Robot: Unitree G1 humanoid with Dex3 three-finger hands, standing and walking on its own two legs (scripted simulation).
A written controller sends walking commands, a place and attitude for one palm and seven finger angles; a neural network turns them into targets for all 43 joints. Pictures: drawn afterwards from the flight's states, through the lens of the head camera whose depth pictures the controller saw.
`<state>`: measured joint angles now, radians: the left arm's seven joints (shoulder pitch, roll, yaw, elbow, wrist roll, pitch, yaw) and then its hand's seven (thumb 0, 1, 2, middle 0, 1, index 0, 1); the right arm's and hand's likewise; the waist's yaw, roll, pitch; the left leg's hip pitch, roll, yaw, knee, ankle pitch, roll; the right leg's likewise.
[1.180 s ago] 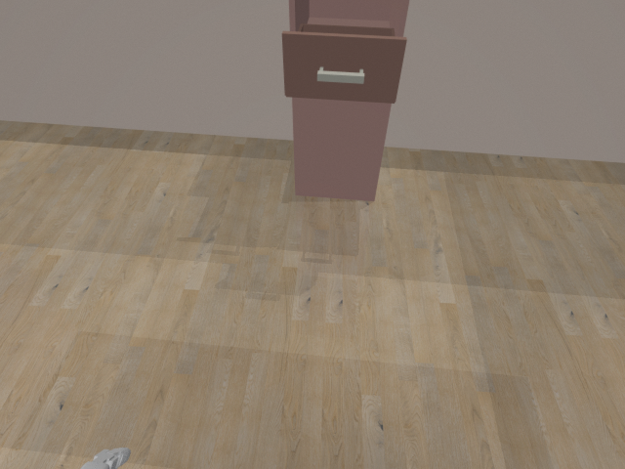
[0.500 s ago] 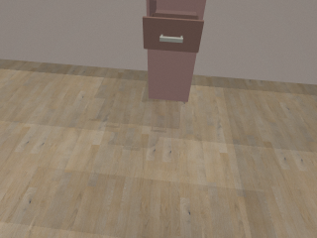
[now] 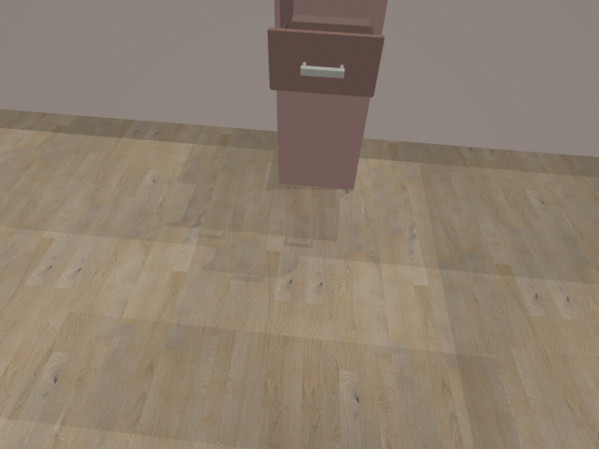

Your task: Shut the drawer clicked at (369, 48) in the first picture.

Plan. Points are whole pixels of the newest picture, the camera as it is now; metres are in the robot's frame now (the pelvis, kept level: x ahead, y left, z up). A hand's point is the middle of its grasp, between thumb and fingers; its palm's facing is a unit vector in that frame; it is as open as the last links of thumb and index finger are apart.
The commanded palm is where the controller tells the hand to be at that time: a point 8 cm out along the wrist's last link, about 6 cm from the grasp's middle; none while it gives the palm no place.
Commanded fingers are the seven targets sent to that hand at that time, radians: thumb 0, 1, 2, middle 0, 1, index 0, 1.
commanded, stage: look at it before walking up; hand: left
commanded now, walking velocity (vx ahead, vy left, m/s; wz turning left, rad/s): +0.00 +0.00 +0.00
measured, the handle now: (322, 69) +1.13 +0.00 -0.01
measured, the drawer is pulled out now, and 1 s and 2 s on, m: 0.30 0.30 0.30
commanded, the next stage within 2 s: walk to a spot facing it in 0.26 s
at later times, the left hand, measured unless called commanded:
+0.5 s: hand out of the picture +0.07 +0.24 -0.17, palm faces -0.02 -0.95 -0.30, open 7.4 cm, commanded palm none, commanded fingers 0.00 0.90 0.90 -0.20 -0.30 -0.20 -0.30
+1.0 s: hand out of the picture +0.15 +0.12 -0.17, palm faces -0.16 -0.97 -0.17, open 7.4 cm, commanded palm none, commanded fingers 0.00 0.90 0.90 -0.20 -0.30 -0.20 -0.30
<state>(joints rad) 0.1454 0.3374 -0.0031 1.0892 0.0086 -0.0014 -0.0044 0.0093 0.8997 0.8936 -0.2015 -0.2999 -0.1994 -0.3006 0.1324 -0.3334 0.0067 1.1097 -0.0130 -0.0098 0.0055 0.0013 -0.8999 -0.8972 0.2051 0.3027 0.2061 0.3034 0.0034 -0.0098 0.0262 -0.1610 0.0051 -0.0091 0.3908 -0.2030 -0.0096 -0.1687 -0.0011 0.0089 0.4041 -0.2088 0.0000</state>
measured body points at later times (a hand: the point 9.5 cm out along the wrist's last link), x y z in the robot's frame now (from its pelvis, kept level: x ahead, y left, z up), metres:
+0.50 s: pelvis +0.02 +0.00 +0.00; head +0.01 +0.01 +0.45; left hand +0.07 +0.29 -0.14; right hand +0.09 -0.28 -0.14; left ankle +0.01 +0.13 -0.74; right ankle +0.01 -0.12 -0.74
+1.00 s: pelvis +0.15 -0.06 +0.00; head +0.16 -0.06 +0.45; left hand +0.16 +0.17 -0.16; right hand +0.15 -0.31 -0.15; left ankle +0.23 +0.07 -0.66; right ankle +0.09 -0.12 -0.74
